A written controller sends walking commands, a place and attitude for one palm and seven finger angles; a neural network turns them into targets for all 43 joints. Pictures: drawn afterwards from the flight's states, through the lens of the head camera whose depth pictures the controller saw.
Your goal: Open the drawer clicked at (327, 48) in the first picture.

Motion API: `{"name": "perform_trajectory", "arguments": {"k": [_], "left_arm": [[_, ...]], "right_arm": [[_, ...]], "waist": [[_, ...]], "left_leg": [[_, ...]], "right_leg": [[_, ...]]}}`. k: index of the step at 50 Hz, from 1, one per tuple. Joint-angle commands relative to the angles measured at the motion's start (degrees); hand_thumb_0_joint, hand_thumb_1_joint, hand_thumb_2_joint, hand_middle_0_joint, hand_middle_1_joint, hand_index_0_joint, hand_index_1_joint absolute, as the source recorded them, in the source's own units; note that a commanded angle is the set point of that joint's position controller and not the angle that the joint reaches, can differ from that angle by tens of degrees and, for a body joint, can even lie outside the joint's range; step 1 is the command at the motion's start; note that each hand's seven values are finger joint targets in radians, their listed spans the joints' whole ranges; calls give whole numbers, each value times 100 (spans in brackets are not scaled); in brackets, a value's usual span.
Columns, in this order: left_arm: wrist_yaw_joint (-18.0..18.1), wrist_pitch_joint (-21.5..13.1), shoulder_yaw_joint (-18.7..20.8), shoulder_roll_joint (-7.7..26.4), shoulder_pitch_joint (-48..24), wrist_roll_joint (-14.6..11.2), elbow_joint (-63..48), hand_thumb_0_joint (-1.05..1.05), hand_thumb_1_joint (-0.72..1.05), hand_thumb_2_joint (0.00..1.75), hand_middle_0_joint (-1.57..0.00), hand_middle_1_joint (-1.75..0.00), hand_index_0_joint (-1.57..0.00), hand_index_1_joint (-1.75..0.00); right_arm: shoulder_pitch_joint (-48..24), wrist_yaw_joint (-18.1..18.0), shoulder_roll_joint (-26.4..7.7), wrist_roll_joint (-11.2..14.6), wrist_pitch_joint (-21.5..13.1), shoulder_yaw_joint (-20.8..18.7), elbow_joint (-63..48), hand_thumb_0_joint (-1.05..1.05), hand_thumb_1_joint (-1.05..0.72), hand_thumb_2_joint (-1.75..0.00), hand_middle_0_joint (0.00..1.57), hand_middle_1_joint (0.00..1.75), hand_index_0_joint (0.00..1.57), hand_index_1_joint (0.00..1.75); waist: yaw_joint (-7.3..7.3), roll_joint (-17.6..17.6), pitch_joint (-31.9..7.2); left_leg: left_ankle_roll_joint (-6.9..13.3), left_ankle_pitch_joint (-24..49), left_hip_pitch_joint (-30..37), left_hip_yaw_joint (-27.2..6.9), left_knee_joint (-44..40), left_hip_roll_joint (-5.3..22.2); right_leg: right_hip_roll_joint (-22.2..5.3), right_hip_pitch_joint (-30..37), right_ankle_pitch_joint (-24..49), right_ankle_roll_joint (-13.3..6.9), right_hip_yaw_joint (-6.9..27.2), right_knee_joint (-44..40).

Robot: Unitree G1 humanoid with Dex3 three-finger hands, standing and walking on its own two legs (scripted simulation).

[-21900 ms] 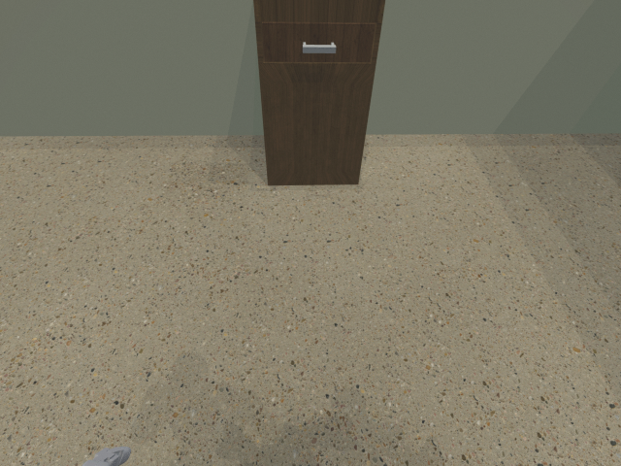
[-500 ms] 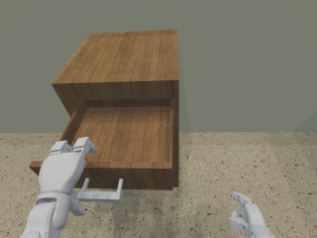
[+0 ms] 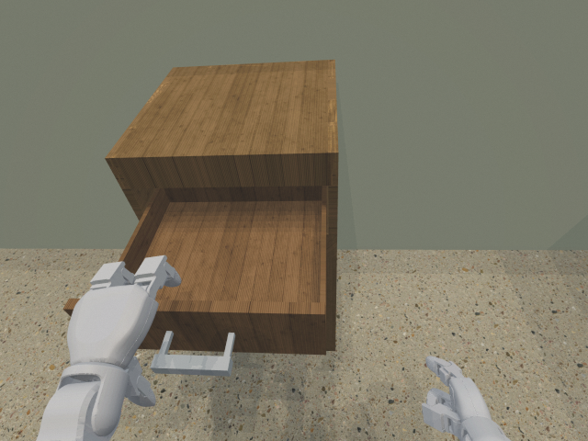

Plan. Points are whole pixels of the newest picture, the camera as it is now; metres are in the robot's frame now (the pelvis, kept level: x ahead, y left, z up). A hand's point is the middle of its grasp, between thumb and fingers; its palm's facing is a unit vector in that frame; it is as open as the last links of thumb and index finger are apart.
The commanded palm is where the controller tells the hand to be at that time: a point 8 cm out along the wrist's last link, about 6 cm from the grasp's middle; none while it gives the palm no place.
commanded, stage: draw the hand back to the body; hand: left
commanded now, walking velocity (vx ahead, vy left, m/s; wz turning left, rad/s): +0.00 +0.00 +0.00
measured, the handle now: (195, 351) +0.25 +0.22 -0.07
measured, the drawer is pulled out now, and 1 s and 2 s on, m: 0.29 0.29 0.29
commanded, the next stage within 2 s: step back with the hand held close in 1.38 s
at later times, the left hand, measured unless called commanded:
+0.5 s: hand (132, 337) +0.19 +0.22 +0.11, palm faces +0.27 -0.75 -0.61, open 13.7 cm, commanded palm +0.15 +0.25 +0.16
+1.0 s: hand (111, 321) +0.18 +0.22 +0.16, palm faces +0.39 -0.83 -0.40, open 10.2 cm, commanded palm +0.13 +0.27 +0.18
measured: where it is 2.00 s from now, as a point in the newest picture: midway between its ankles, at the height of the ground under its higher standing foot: outside the picture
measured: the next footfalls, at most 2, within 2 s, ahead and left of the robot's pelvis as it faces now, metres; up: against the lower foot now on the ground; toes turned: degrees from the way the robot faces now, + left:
none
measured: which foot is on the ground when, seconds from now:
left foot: down 0.00-1.00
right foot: down 0.00-1.00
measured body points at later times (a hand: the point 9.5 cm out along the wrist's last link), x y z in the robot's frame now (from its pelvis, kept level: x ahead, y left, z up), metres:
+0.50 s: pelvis -0.01 +0.00 +0.00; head -0.01 -0.03 +0.45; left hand +0.17 +0.26 +0.15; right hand +0.22 -0.20 -0.07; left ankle -0.03 +0.10 -0.74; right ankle -0.01 -0.09 -0.74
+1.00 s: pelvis +0.01 -0.01 +0.01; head +0.00 -0.04 +0.46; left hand +0.16 +0.26 +0.18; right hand +0.21 -0.23 -0.08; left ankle -0.02 +0.10 -0.74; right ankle -0.01 -0.09 -0.74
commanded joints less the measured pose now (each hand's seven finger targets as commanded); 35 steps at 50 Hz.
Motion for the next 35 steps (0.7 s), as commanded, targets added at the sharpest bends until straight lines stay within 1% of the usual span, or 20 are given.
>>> {"name": "perform_trajectory", "arguments": {"k": [1,2,3,6,10,11,15,16,17,19,20,21,22,23,24,25,26,28,30,35], "left_arm": [[90,80,727,928,-728,-12,-1084,0,-50,30,-30,-120,-30,-120],[56,60,870,1098,-847,-55,-1005,0,-50,30,-30,-120,-30,-120],[22,54,793,1039,-857,-52,-1084,0,-50,30,-30,-120,-30,-120],[-34,-2,911,1119,-666,-92,-1301,0,-50,30,-30,-120,-30,-120],[-69,-106,1182,1317,-470,-220,-1369,0,-50,30,-30,-120,-30,-120],[-81,-146,1030,1164,-456,-177,-1369,0,-50,30,-30,-120,-30,-120],[-47,-213,1473,1502,-227,-296,-1415,0,-50,30,-30,-120,-30,-120],[-45,-247,1397,1455,-279,-239,-1486,0,-50,30,-30,-120,-30,-120],[-52,-264,1436,1476,-231,-310,-1377,0,-50,30,-30,-120,-30,-120],[-54,-296,1408,1448,-270,-329,-1514,0,-50,30,-30,-120,-30,-120],[-168,-788,1418,-316,-784,-4684,-2010,0,-47,32,-30,-118,-30,-118],[-153,-1005,1628,59,141,-4949,-1134,0,-43,33,-29,-115,-29,-115],[-187,-1109,1579,31,206,-5036,-1343,0,-40,34,-29,-113,-29,-113],[-185,-1258,1942,286,241,-5387,-1652,0,-36,36,-29,-111,-29,-111],[-175,-1413,1993,395,-120,-5504,-2110,0,-32,37,-29,-109,-29,-109],[-103,-1498,2311,668,-167,-5577,-2092,0,-29,39,-29,-107,-29,-107],[-78,-1628,2238,556,-300,-5598,-2371,0,-26,40,-28,-104,-28,-104],[-81,-1673,2197,380,44,-5671,-2207,0,-18,43,-28,-100,-28,-100],[-107,-1726,2310,454,55,-5709,-2220,0,-12,47,-27,-95,-27,-95],[-256,-1759,2261,165,563,-5817,-1870,0,6,54,-26,-84,-26,-84]], "right_arm": [[-1081,-32,-476,54,-295,-139,-1034,0,-90,-90,20,30,20,30],[-1098,-66,-508,65,-261,-178,-943,0,-90,-90,20,30,20,30],[-1102,-66,-527,39,-262,-167,-990,0,-90,-90,20,30,20,30],[-1072,-76,-507,51,-310,-135,-1079,0,-90,-90,20,30,20,30],[-1170,-115,-572,61,-321,-144,-1106,0,-90,-90,20,30,20,30],[-1042,-89,-528,42,-323,-124,-1075,0,-90,-90,20,30,20,30],[-1164,-133,-610,65,-335,-159,-1109,0,-90,-90,20,30,20,30],[-1027,-119,-582,37,-335,-138,-1099,0,-90,-90,20,30,20,30],[-1073,-138,-595,56,-307,-175,-1048,0,-90,-90,20,30,20,30],[-1038,-145,-621,51,-311,-198,-1087,0,-90,-90,20,30,20,30],[-652,-220,-212,137,-769,-133,-1518,0,-90,-90,20,30,20,30],[-527,-318,-319,82,-1082,-84,-1308,0,-90,-90,20,30,20,30],[-591,-353,-325,79,-1175,-67,-1293,0,-90,-90,20,30,20,30],[-449,-449,-400,56,-1182,-75,-1278,0,-90,-90,20,30,20,30],[-459,-506,-421,43,-1284,-62,-1296,0,-90,-90,20,30,20,30],[-444,-548,-441,11,-1393,-48,-1208,0,-90,-90,20,30,20,30],[-339,-560,-384,-14,-1495,-29,-1203,0,-90,-90,20,30,20,30],[-199,-549,-348,-20,-1599,-22,-1092,0,-90,-90,20,30,20,30],[-162,-505,-388,-24,-1691,-36,-1011,0,-90,-90,20,30,20,30],[-141,-404,-390,-10,-1739,-137,-940,0,-90,-90,20,30,20,30]], "waist": [[-12,-418,-691],[-57,-477,-535],[-30,-400,-575],[20,-340,-888],[12,-232,-680],[-1,-264,-691],[56,-264,-609],[37,-326,-727],[17,-274,-534],[12,-211,-566],[-516,-611,-125],[-419,-808,-76],[-384,-701,35],[-349,-885,-81],[-361,-684,-238],[-326,-318,-201],[-324,5,-393],[-353,229,-111],[-357,391,95],[-343,-65,125]], "left_leg": [[-17,1621,18,-51,-368,86],[-31,1618,38,-75,-412,74],[-26,1584,36,-68,-444,72],[-7,1733,140,-66,-386,89],[-36,1666,111,-123,-418,95],[-21,1641,108,-60,-394,98],[-31,1589,123,-123,-418,92],[-29,1610,112,-70,-399,94],[-42,1571,95,-89,-445,86],[-33,1575,158,-68,-434,88],[91,1184,839,-130,-417,327],[83,945,786,-126,-522,389],[56,949,696,-199,-642,396],[20,1093,675,-193,-705,397],[-3,1189,722,-174,-724,377],[-56,1105,680,-163,-747,365],[-78,1167,695,-150,-780,328],[-131,1376,624,-142,-808,344],[-177,1484,485,-169,-818,356],[-168,1886,450,-133,-775,399]], "right_leg": [[-166,458,1217,-8,124,-461],[-119,436,1236,-29,204,-534],[-144,465,1194,-6,136,-532],[-186,630,1319,4,127,-497],[-137,585,1327,-22,228,-582],[-193,514,1205,5,110,-573],[-141,573,1275,-17,279,-658],[-212,588,1240,9,173,-605],[-175,530,1195,-12,208,-651],[-191,478,1179,14,179,-670],[-138,479,990,36,-159,-858],[-127,519,697,67,-197,-774],[-126,523,619,50,-202,-775],[-182,657,695,83,-281,-872],[-259,756,799,109,-267,-887],[-273,762,720,101,-235,-904],[-330,865,785,72,-238,-897],[-326,815,964,48,-280,-924],[-325,829,1062,20,-272,-983],[-322,891,1500,43,-297,-951]]}}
